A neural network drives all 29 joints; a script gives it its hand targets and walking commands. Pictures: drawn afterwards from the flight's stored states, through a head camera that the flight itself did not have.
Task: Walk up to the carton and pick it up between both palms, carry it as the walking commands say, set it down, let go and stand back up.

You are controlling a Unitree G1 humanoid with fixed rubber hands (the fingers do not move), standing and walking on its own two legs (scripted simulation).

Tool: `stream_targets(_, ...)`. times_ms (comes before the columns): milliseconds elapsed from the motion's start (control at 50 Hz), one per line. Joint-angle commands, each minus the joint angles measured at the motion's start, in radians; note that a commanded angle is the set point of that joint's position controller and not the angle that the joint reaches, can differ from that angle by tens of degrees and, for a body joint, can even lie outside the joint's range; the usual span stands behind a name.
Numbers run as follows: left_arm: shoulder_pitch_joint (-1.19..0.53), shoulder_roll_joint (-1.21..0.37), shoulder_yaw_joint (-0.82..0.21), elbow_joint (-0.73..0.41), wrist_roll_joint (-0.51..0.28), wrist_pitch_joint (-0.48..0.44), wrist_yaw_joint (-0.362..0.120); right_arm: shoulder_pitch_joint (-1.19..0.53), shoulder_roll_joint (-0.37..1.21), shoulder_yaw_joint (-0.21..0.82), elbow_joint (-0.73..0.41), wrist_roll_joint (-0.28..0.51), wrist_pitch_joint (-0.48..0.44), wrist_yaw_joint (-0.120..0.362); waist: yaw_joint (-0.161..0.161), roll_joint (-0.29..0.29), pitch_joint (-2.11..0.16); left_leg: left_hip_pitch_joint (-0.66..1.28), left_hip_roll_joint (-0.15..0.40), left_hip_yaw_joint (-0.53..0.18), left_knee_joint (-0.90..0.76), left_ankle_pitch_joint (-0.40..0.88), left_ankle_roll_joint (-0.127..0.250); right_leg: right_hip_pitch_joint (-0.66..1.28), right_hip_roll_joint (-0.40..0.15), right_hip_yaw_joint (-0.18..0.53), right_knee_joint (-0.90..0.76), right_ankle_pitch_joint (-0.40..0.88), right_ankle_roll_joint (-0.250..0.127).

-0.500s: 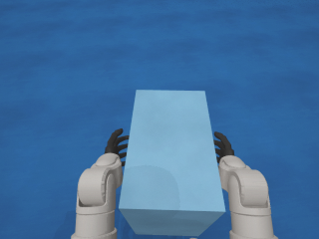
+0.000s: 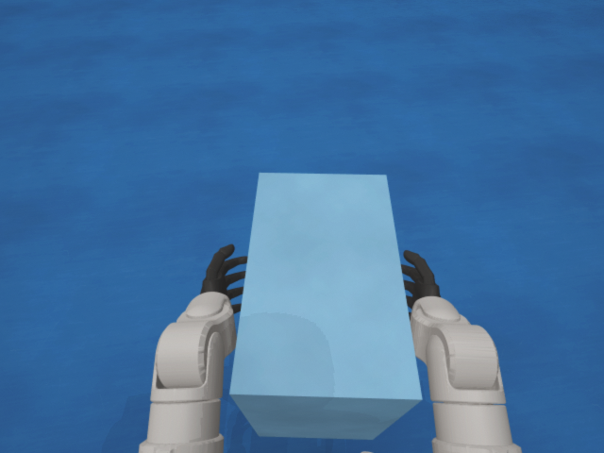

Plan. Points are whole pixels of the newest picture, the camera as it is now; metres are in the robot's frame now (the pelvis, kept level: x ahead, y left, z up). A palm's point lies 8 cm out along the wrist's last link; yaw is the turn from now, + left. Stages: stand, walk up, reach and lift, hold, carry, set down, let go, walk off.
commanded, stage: carry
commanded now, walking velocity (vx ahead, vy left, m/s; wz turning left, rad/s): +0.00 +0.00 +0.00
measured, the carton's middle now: (318, 313) +0.31 +0.00 +0.00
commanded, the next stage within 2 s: none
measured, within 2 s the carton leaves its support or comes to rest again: neither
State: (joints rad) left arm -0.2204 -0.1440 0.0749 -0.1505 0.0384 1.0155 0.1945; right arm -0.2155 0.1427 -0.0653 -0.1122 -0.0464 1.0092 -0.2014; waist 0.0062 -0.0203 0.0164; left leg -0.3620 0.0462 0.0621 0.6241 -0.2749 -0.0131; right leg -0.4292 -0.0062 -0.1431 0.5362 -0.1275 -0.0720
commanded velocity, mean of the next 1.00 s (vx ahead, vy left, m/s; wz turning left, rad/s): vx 0.00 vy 0.15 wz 0.00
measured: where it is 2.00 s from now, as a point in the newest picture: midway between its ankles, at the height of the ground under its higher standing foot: outside the picture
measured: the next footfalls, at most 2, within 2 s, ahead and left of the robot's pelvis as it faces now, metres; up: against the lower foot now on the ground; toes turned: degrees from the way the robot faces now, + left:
right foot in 1.24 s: +0.04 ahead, -0.04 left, +0.00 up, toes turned -9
right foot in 1.92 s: -0.06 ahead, +0.07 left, +0.00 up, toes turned -9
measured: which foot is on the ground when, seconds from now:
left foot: down 0.00-1.00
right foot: down 0.00-0.98, up 1.00-1.00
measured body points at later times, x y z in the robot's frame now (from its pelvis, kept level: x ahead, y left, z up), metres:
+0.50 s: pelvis +0.01 +0.01 +0.00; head +0.04 +0.02 +0.45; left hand +0.31 +0.15 +0.07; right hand +0.31 -0.11 +0.07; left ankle +0.03 +0.13 -0.72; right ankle +0.10 -0.08 -0.73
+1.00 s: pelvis +0.01 +0.08 +0.00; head +0.02 +0.11 +0.45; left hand +0.29 +0.23 +0.07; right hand +0.30 -0.03 +0.07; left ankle +0.03 +0.13 -0.73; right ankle +0.09 -0.08 -0.72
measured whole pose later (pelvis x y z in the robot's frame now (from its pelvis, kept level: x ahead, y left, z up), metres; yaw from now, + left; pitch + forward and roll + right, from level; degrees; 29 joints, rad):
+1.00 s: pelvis +0.01 +0.08 +0.00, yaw +2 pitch +2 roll -3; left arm -0.22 -0.14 0.07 -0.32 0.04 1.20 0.20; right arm -0.20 0.14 -0.03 -0.28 -0.05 1.19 -0.21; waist 0.01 -0.01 -0.02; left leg -0.41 -0.02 0.06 0.68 -0.32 0.10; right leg -0.46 -0.08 -0.14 0.61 -0.35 0.03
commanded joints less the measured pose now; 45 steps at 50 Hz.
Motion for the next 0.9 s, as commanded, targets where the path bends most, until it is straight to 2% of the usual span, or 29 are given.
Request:
stream_targets(0,-0.413,-0.795,-0.426,-0.172,-0.197,-0.075,-0.133,-0.539,0.824,0.446,-0.270,0.250,-0.095,0.141,-0.012,0.023,-0.541,0.074,0.020,-0.061,-0.098,-0.019,0.075,0.271,-0.178,0.203,-0.196,-0.095,0.015)
stream_targets(20,-0.439,-0.728,-0.360,-0.050,-0.152,-0.090,-0.140,-0.508,0.793,0.375,-0.088,0.186,-0.101,0.142,-0.014,-0.010,-0.531,0.069,0.030,-0.076,-0.105,0.017,0.080,0.277,-0.177,0.198,-0.185,-0.061,0.008)
stream_targets(40,-0.484,-0.810,-0.435,-0.200,-0.211,-0.095,-0.132,-0.553,0.873,0.465,-0.246,0.259,-0.101,0.141,-0.012,-0.021,-0.513,0.048,0.028,-0.077,-0.109,-0.032,0.078,0.278,-0.180,0.199,-0.195,-0.135,0.011)
stream_targets(80,-0.444,-0.779,-0.407,-0.139,-0.184,-0.110,-0.141,-0.538,0.820,0.427,-0.211,0.236,-0.119,0.150,-0.012,0.034,-0.529,0.073,0.016,-0.058,-0.100,-0.039,0.088,0.271,-0.185,0.198,-0.205,-0.161,0.018)
stream_targets(120,-0.431,-0.777,-0.412,-0.094,-0.173,-0.114,-0.144,-0.486,0.835,0.435,-0.136,0.214,-0.122,0.151,-0.017,-0.015,-0.534,0.065,0.013,-0.052,-0.081,-0.036,0.078,0.295,-0.191,0.217,-0.207,-0.097,0.015)
stream_targets(140,-0.455,-0.793,-0.426,-0.182,-0.215,-0.119,-0.143,-0.526,0.846,0.449,-0.240,0.253,-0.130,0.145,-0.014,-0.024,-0.544,0.073,0.008,-0.063,-0.084,-0.027,0.083,0.283,-0.192,0.217,-0.214,-0.129,0.009)
stream_targets(200,-0.432,-0.773,-0.406,-0.057,-0.168,-0.120,-0.147,-0.476,0.814,0.405,-0.103,0.195,-0.129,0.153,-0.015,0.024,-0.536,0.090,0.027,-0.077,-0.109,-0.030,0.088,0.249,-0.177,0.210,-0.199,-0.137,0.005)
stream_targets(220,-0.439,-0.792,-0.426,-0.133,-0.184,-0.130,-0.146,-0.530,0.844,0.452,-0.209,0.239,-0.141,0.154,-0.012,0.000,-0.561,0.083,0.036,-0.079,-0.109,-0.014,0.093,0.302,-0.177,0.183,-0.181,-0.097,0.019)
stream_targets(260,-0.433,-0.787,-0.410,-0.082,-0.173,-0.134,-0.156,-0.506,0.858,0.457,-0.137,0.221,-0.140,0.158,-0.014,-0.045,-0.556,0.084,0.015,-0.060,-0.070,-0.003,0.088,0.311,-0.201,0.227,-0.193,-0.025,0.003)
stream_targets(320,-0.477,-0.917,-0.564,-0.387,-0.296,-0.099,-0.141,-0.574,0.963,0.621,-0.480,0.346,-0.105,0.143,-0.011,-0.047,-0.605,0.068,-0.010,-0.057,-0.051,-0.036,0.076,0.335,-0.250,0.266,-0.189,0.014,-0.003)
stream_targets(340,-0.491,-0.847,-0.500,-0.279,-0.237,-0.086,-0.138,-0.542,0.893,0.533,-0.334,0.283,-0.090,0.143,-0.010,-0.027,-0.570,0.031,-0.016,-0.052,-0.054,-0.054,0.077,0.333,-0.263,0.279,-0.206,-0.069,0.005)
stream_targets(360,-0.437,-0.863,-0.512,-0.281,-0.241,-0.070,-0.130,-0.562,0.897,0.556,-0.397,0.310,-0.083,0.138,-0.007,0.006,-0.583,0.055,-0.013,-0.041,-0.074,-0.057,0.076,0.313,-0.257,0.260,-0.210,-0.137,0.011)
stream_targets(400,-0.438,-0.922,-0.597,-0.452,-0.323,-0.019,-0.122,-0.504,0.955,0.619,-0.530,0.354,-0.031,0.122,-0.006,-0.033,-0.561,0.027,-0.024,-0.060,-0.057,-0.082,0.077,0.303,-0.278,0.300,-0.246,-0.222,0.009)
stream_targets(460,-0.394,-0.918,-0.597,-0.371,-0.282,0.068,-0.115,-0.466,0.943,0.603,-0.454,0.314,0.048,0.119,-0.007,-0.008,-0.555,-0.014,-0.022,-0.043,-0.027,-0.086,0.064,0.304,-0.333,0.313,-0.239,-0.248,0.013)
stream_targets(500,-0.416,-0.897,-0.582,-0.357,-0.277,0.097,-0.116,-0.480,0.946,0.611,-0.436,0.309,0.086,0.116,-0.007,-0.124,-0.557,0.005,-0.027,-0.016,0.021,-0.072,0.048,0.308,-0.365,0.331,-0.244,-0.201,0.016)
stream_targets(520,-0.371,-0.898,-0.551,-0.331,-0.269,0.106,-0.117,-0.493,0.950,0.620,-0.450,0.326,0.091,0.116,-0.012,-0.119,-0.542,-0.006,-0.017,-0.027,-0.031,-0.043,0.042,0.323,-0.351,0.317,-0.209,-0.067,0.004)
stream_targets(540,-0.433,-0.919,-0.591,-0.378,-0.295,0.110,-0.117,-0.485,0.948,0.591,-0.454,0.315,0.095,0.119,-0.011,-0.039,-0.589,0.047,-0.014,-0.044,-0.054,-0.054,0.059,0.288,-0.333,0.287,-0.184,-0.132,0.022)
stream_targets(560,-0.415,-0.925,-0.582,-0.382,-0.303,0.114,-0.121,-0.503,0.954,0.603,-0.484,0.331,0.096,0.119,-0.013,-0.036,-0.597,0.092,-0.002,-0.061,-0.140,-0.050,0.069,0.273,-0.286,0.235,-0.182,-0.127,0.066)
stream_targets(620,-0.416,-0.953,-0.577,-0.349,-0.288,0.138,-0.118,-0.503,0.963,0.579,-0.464,0.327,0.119,0.119,-0.011,0.119,-0.536,0.119,0.092,-0.187,-0.209,-0.018,0.112,0.144,-0.189,0.147,-0.072,-0.161,0.121)
stream_targets(660,-0.450,-0.934,-0.583,-0.374,-0.293,0.138,-0.119,-0.485,0.972,0.570,-0.434,0.318,0.125,0.117,-0.005,0.141,-0.523,0.074,0.139,-0.206,-0.184,0.108,0.115,0.180,-0.158,0.099,0.008,-0.071,0.100)
stream_targets(700,-0.470,-0.956,-0.583,-0.378,-0.307,0.137,-0.119,-0.512,0.990,0.582,-0.455,0.328,0.126,0.120,-0.003,0.061,-0.560,0.054,0.097,-0.130,-0.076,0.282,0.075,0.278,-0.204,0.143,-0.002,0.128,0.067)
stream_targets(720,-0.451,-0.954,-0.576,-0.335,-0.293,0.146,-0.113,-0.513,0.974,0.567,-0.431,0.321,0.131,0.119,0.000,0.111,-0.570,0.029,0.073,-0.104,-0.033,0.261,0.073,0.314,-0.245,0.184,0.000,0.193,0.048)
stream_targets(740,-0.424,-0.957,-0.572,-0.311,-0.290,0.150,-0.113,-0.503,0.966,0.557,-0.425,0.312,0.129,0.117,0.004,0.060,-0.602,-0.004,0.043,-0.062,0.039,0.214,0.044,0.372,-0.308,0.249,-0.025,0.319,0.021)
stream_targets(760,-0.399,-0.956,-0.567,-0.302,-0.287,0.145,-0.116,-0.525,0.958,0.576,-0.473,0.319,0.122,0.116,0.007,-0.068,-0.600,-0.076,0.003,-0.059,0.071,0.053,0.029,0.421,-0.355,0.305,-0.069,0.316,-0.010)
stream_targets(780,-0.413,-0.957,-0.563,-0.308,-0.288,0.144,-0.113,-0.503,0.974,0.571,-0.442,0.312,0.128,0.114,0.001,-0.076,-0.562,-0.112,-0.002,-0.052,0.063,0.023,0.037,0.417,-0.367,0.294,-0.064,0.319,-0.017)
stream_targets(800,-0.435,-0.971,-0.576,-0.326,-0.297,0.139,-0.116,-0.511,0.970,0.567,-0.450,0.315,0.125,0.120,-0.004,-0.054,-0.558,-0.067,-0.016,-0.032,0.039,-0.092,0.040,0.352,-0.387,0.314,-0.094,0.227,-0.020)
stream_targets(840,-0.426,-0.957,-0.582,-0.333,-0.286,0.145,-0.111,-0.476,0.979,0.557,-0.409,0.313,0.132,0.125,-0.010,0.027,-0.535,0.044,0.030,-0.124,-0.138,-0.070,0.071,0.210,-0.322,0.238,-0.049,-0.007,0.051)
stream_targets(860,-0.407,-0.967,-0.577,-0.336,-0.283,0.141,-0.112,-0.489,0.970,0.555,-0.438,0.322,0.124,0.127,-0.014,0.151,-0.530,0.104,0.146,-0.280,-0.212,0.070,0.095,0.097,-0.222,0.129,0.056,-0.086,0.093)
stream_targets(880,-0.449,-0.979,-0.598,-0.370,-0.300,0.131,-0.111,-0.494,0.975,0.550,-0.435,0.316,0.114,0.126,-0.010,0.251,-0.510,0.160,0.198,-0.296,-0.215,0.237,0.119,0.043,-0.143,0.039,0.126,-0.089,0.110)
